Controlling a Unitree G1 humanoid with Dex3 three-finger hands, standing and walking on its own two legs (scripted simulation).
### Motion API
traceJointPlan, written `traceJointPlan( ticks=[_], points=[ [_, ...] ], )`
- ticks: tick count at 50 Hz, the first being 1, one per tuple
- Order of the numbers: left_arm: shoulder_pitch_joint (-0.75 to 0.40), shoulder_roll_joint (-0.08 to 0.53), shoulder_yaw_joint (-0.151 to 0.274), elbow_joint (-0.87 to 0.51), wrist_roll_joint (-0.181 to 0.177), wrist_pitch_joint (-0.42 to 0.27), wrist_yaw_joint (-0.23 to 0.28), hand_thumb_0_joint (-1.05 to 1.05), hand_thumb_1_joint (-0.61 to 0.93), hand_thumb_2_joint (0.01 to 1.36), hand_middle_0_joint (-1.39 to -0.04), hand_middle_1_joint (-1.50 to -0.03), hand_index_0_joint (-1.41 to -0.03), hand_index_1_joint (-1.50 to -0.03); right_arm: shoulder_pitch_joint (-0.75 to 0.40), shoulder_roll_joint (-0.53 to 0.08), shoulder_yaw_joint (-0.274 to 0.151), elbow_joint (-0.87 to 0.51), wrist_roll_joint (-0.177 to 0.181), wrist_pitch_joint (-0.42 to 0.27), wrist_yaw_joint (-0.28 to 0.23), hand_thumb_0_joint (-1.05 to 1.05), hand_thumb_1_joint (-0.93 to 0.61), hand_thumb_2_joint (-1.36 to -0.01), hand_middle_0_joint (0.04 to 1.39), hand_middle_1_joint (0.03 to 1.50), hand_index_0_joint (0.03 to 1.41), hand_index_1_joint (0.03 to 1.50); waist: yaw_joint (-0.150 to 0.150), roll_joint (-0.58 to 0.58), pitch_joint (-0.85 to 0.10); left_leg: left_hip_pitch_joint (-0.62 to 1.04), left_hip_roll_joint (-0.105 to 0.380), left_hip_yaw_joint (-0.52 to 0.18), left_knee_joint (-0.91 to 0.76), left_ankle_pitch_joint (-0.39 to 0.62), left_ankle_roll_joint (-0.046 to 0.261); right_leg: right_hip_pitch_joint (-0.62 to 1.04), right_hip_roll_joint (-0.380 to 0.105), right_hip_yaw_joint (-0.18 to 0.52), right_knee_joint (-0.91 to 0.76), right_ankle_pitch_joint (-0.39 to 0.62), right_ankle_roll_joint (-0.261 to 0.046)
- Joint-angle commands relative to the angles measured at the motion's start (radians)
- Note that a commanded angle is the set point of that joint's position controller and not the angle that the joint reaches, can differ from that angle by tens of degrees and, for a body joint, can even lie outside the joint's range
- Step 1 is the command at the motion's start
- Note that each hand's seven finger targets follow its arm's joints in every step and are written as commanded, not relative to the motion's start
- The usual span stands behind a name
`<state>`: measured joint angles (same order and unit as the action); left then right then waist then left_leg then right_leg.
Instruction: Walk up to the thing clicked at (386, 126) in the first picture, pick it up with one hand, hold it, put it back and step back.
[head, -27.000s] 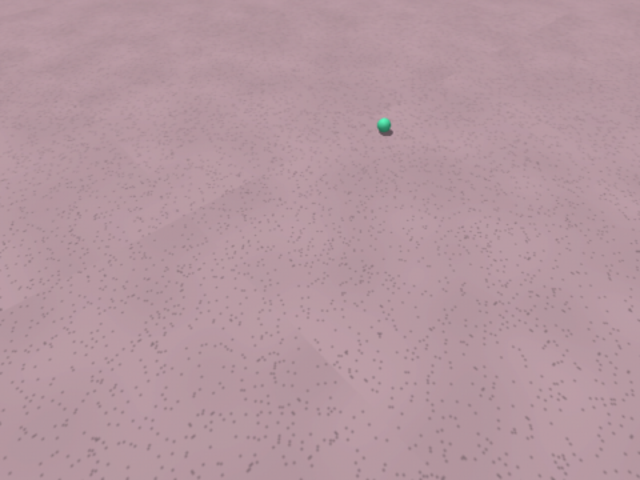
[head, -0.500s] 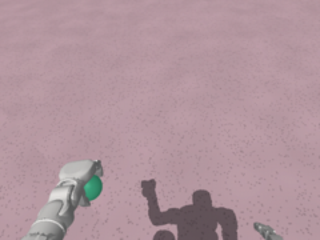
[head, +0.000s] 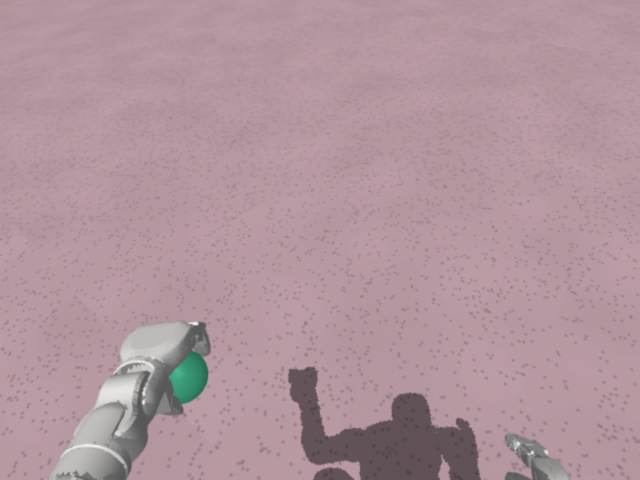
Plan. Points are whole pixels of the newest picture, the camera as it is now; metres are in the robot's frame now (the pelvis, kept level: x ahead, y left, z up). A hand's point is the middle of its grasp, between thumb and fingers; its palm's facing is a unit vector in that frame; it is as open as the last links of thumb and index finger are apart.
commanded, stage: hold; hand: left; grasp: from above
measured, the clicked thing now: (181, 376) +0.30 +0.22 -0.07
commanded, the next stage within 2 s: crouch in 0.62 s
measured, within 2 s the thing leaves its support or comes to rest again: neither
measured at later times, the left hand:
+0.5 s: hand (168, 378) +0.28 +0.23 -0.04, palm faces -0.45 -0.06 -0.89, open 10.1 cm
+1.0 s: hand (176, 388) +0.28 +0.23 -0.07, palm faces -0.46 -0.04 -0.89, open 10.2 cm
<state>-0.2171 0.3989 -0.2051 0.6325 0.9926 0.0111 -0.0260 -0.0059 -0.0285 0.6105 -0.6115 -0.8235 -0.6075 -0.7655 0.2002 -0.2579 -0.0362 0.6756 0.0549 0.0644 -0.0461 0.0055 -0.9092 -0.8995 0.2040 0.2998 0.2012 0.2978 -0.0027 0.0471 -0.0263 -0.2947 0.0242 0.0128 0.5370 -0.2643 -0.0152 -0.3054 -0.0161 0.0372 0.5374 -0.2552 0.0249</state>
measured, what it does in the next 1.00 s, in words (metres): stands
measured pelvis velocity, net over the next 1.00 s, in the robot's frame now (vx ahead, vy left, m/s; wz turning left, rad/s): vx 0.00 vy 0.00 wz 0.01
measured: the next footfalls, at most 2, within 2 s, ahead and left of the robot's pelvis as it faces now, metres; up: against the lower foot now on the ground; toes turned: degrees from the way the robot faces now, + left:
none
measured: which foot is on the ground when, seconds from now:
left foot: down 0.00-1.00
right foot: down 0.00-1.00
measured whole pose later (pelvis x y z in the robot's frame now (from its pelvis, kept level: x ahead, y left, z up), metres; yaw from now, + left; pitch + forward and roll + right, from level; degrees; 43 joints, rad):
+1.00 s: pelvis +0.00 +0.00 +0.00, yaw +0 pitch +3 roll +0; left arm -0.27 0.38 -0.20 0.79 1.05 -0.03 0.08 -0.01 -0.06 0.69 -0.58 -0.86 -0.58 -0.80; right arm 0.19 -0.25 -0.04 0.69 0.04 0.07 -0.04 0.00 -0.90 -0.90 0.20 0.30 0.20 0.30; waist -0.02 0.02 -0.01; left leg -0.34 0.02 0.01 0.55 -0.26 -0.01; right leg -0.34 -0.02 0.03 0.55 -0.25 0.03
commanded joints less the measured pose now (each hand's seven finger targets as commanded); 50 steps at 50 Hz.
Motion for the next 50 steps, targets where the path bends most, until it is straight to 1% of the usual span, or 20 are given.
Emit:
traceJointPlan(
  ticks=[1, 5, 7, 8, 10, 12, 13, 15, 19, 21, 24, 27, 28, 30, 33, 34, 36, 37, 44, 50],
  points=[
    [-0.338, 0.227, 0.12, -0.23, 0.004, -0.005, 0.041, 0.0, 0.514, 0.888, -0.83, -0.942, -0.873, -0.897, -0.099, -0.124, -0.041, -0.145, 0.005, -0.043, -0.011, 0.0, -0.908, -0.901, 0.199, 0.3, 0.199, 0.3, 0.013, -0.012, -0.226, 0.118, -0.041, 0.02, -0.079, 0.184, 0.026, 0.06, 0.042, -0.03, -0.093, 0.144, -0.026],
    [-0.342, 0.204, 0.103, -0.223, -0.001, -0.006, 0.033, 0.0, 0.503, 0.902, -0.819, -0.959, -0.862, -0.915, -0.095, -0.125, -0.038, -0.144, 0.002, -0.047, -0.011, 0.0, -0.907, -0.901, 0.199, 0.3, 0.199, 0.3, -0.004, -0.024, -0.208, 0.119, -0.038, 0.018, -0.088, 0.162, 0.027, 0.056, 0.043, -0.029, -0.1, 0.126, -0.027],
    [-0.339, 0.228, 0.123, -0.22, -0.003, -0.009, 0.031, 0.0, 0.505, 0.902, -0.823, -0.956, -0.866, -0.913, -0.096, -0.127, -0.038, -0.143, 0.004, -0.044, -0.013, 0.0, -0.908, -0.901, 0.199, 0.3, 0.199, 0.3, 0.007, -0.014, -0.209, 0.12, -0.037, 0.016, -0.093, 0.17, 0.025, 0.064, 0.044, -0.031, -0.099, 0.13, -0.029],
    [-0.356, 0.208, 0.097, -0.231, 0.001, -0.012, 0.027, 0.0, 0.498, 0.901, -0.811, -0.972, -0.857, -0.924, -0.101, -0.12, -0.035, -0.144, 0.004, -0.045, -0.013, 0.0, -0.91, -0.902, 0.199, 0.3, 0.199, 0.3, -0.001, -0.022, -0.209, 0.126, -0.037, 0.016, -0.093, 0.169, 0.026, 0.058, 0.044, -0.031, -0.101, 0.129, -0.028],
    [-0.341, 0.237, 0.13, -0.236, -0.001, -0.015, 0.029, 0.0, 0.501, 0.897, -0.813, -0.97, -0.86, -0.923, -0.107, -0.122, -0.035, -0.146, 0.004, -0.046, -0.015, 0.0, -0.909, -0.902, 0.199, 0.3, 0.199, 0.3, 0.013, -0.015, -0.211, 0.124, -0.04, 0.017, -0.094, 0.163, 0.026, 0.063, 0.041, -0.031, -0.108, 0.12, -0.027],
    [-0.34, 0.201, 0.1, -0.239, -0.007, -0.018, 0.027, 0.0, 0.51, 0.897, -0.817, -0.98, -0.866, -0.93, -0.108, -0.119, -0.033, -0.147, 0.003, -0.046, -0.013, 0.0, -0.91, -0.902, 0.199, 0.3, 0.199, 0.3, 0.005, -0.011, -0.202, 0.13, -0.037, 0.015, -0.104, 0.148, 0.024, 0.059, 0.043, -0.032, -0.107, 0.108, -0.029],
    [-0.353, 0.211, 0.102, -0.229, -0.001, -0.018, 0.028, 0.0, 0.512, 0.923, -0.835, -0.965, -0.875, -0.924, -0.111, -0.122, -0.033, -0.146, 0.003, -0.047, -0.015, 0.0, -0.91, -0.902, 0.199, 0.3, 0.199, 0.3, 0.0, -0.011, -0.191, 0.129, -0.038, 0.014, -0.103, 0.143, 0.024, 0.05, 0.042, -0.031, -0.112, 0.101, -0.029],
    [-0.344, 0.219, 0.118, -0.247, 0.003, -0.018, 0.034, 0.0, 0.489, 0.909, -0.803, -0.985, -0.85, -0.937, -0.108, -0.119, -0.035, -0.145, 0.004, -0.047, -0.015, 0.0, -0.91, -0.902, 0.199, 0.3, 0.199, 0.3, 0.015, -0.011, -0.221, 0.137, -0.04, 0.015, -0.1, 0.165, 0.023, 0.064, 0.042, -0.032, -0.108, 0.116, -0.029],
    [-0.403, 0.229, 0.111, -0.259, 0.008, -0.013, 0.043, 0.0, 0.493, 0.904, -0.814, -0.961, -0.858, -0.916, -0.102, -0.121, -0.035, -0.134, 0.003, -0.047, -0.017, 0.0, -0.909, -0.901, 0.199, 0.3, 0.199, 0.3, 0.0, -0.01, -0.246, 0.16, -0.039, 0.021, -0.091, 0.207, 0.024, 0.074, 0.041, -0.031, -0.105, 0.165, -0.027],
    [-0.372, 0.224, 0.12, -0.225, 0.003, -0.009, 0.046, 0.0, 0.493, 0.918, -0.812, -0.975, -0.857, -0.929, -0.096, -0.121, -0.036, -0.126, 0.003, -0.045, -0.017, 0.0, -0.909, -0.902, 0.199, 0.3, 0.199, 0.3, 0.007, -0.009, -0.235, 0.153, -0.04, 0.022, -0.093, 0.209, 0.023, 0.075, 0.041, -0.031, -0.104, 0.169, -0.027],
    [-0.334, 0.191, 0.095, -0.169, 0.006, -0.004, 0.045, 0.0, 0.484, 0.907, -0.807, -0.963, -0.851, -0.917, -0.097, -0.123, -0.036, -0.126, 0.003, -0.044, -0.015, 0.0, -0.907, -0.901, 0.199, 0.3, 0.199, 0.3, -0.001, -0.043, -0.204, 0.14, -0.039, 0.02, -0.097, 0.195, 0.024, 0.068, 0.042, -0.034, -0.11, 0.153, -0.026],
    [-0.331, 0.209, 0.108, -0.194, 0.003, -0.008, 0.038, 0.0, 0.484, 0.912, -0.801, -0.983, -0.847, -0.936, -0.105, -0.119, -0.04, -0.133, 0.003, -0.043, -0.014, 0.0, -0.91, -0.902, 0.199, 0.3, 0.199, 0.3, 0.015, -0.014, -0.22, 0.143, -0.037, 0.018, -0.102, 0.211, 0.02, 0.081, 0.043, -0.038, -0.106, 0.16, -0.031],
    [-0.335, 0.191, 0.09, -0.203, 0.008, -0.009, 0.036, 0.0, 0.474, 0.919, -0.807, -0.967, -0.847, -0.926, -0.1, -0.12, -0.039, -0.132, 0.003, -0.042, -0.012, 0.0, -0.909, -0.902, 0.199, 0.3, 0.199, 0.3, 0.007, -0.021, -0.226, 0.147, -0.038, 0.018, -0.1, 0.211, 0.021, 0.083, 0.042, -0.035, -0.105, 0.164, -0.031],
    [-0.365, 0.221, 0.112, -0.216, 0.011, -0.013, 0.04, 0.0, 0.481, 0.915, -0.803, -0.97, -0.846, -0.926, -0.101, -0.12, -0.038, -0.135, 0.003, -0.042, -0.015, 0.0, -0.908, -0.901, 0.199, 0.3, 0.199, 0.3, 0.007, -0.007, -0.229, 0.144, -0.042, 0.022, -0.097, 0.202, 0.023, 0.077, 0.04, -0.032, -0.112, 0.159, -0.028],
    [-0.39, 0.214, 0.103, -0.207, 0.012, -0.016, 0.049, 0.0, 0.49, 0.935, -0.819, -0.977, -0.858, -0.936, -0.099, -0.12, -0.038, -0.134, 0.003, -0.042, -0.014, 0.0, -0.91, -0.902, 0.199, 0.3, 0.199, 0.3, 0.003, -0.003, -0.212, 0.142, -0.039, 0.019, -0.106, 0.182, 0.022, 0.065, 0.04, -0.033, -0.115, 0.14, -0.032],
    [-0.353, 0.224, 0.126, -0.187, 0.007, -0.015, 0.052, 0.0, 0.486, 0.929, -0.817, -0.974, -0.857, -0.933, -0.091, -0.125, -0.041, -0.131, 0.003, -0.041, -0.014, 0.0, -0.911, -0.903, 0.199, 0.3, 0.199, 0.3, 0.011, -0.011, -0.213, 0.14, -0.036, 0.017, -0.106, 0.183, 0.02, 0.078, 0.043, -0.034, -0.114, 0.136, -0.032],
    [-0.368, 0.191, 0.09, -0.208, 0.015, -0.016, 0.055, 0.0, 0.546, 0.883, -0.853, -1.006, -0.911, -0.946, -0.093, -0.118, -0.039, -0.134, 0.0, -0.041, -0.011, 0.0, -0.932, -0.915, 0.2, 0.301, 0.2, 0.301, 0.009, -0.002, -0.23, 0.147, -0.038, 0.018, -0.101, 0.21, 0.02, 0.083, 0.041, -0.036, -0.108, 0.163, -0.033],
    [-0.392, 0.201, 0.093, -0.221, 0.017, -0.016, 0.058, 0.0, 0.466, 0.92, -0.773, -0.982, -0.831, -0.935, -0.093, -0.121, -0.042, -0.134, 0.0, -0.041, -0.012, 0.0, -0.887, -0.897, 0.2, 0.301, 0.201, 0.301, 0.002, -0.008, -0.244, 0.157, -0.039, 0.019, -0.096, 0.219, 0.022, 0.081, 0.04, -0.035, -0.109, 0.175, -0.03],
    [-0.331, 0.178, 0.1, -0.085, 0.032, -0.033, 0.115, 0.0, 0.515, 1.012, -0.852, -0.987, -0.878, -0.962, -0.067, -0.125, -0.045, -0.111, -0.003, -0.033, -0.008, 0.0, -0.897, -0.9, 0.2, 0.3, 0.2, 0.3, -0.012, -0.053, -0.169, 0.092, -0.041, 0.021, -0.08, 0.164, 0.022, 0.03, 0.038, -0.035, -0.102, 0.129, -0.028],
    [-0.438, 0.165, 0.093, 0.05, 0.085, -0.064, 0.224, 0.0, 0.539, 1.0, -0.858, -1.006, -0.892, -0.973, -0.027, -0.13, -0.059, -0.071, -0.026, -0.029, 0.007, 0.0, -0.899, -0.9, 0.199, 0.3, 0.2, 0.3, -0.047, -0.044, -0.208, 0.005, -0.044, 0.017, 0.026, 0.147, 0.018, -0.083, 0.031, -0.033, -0.014, 0.124, -0.029]
  ],
)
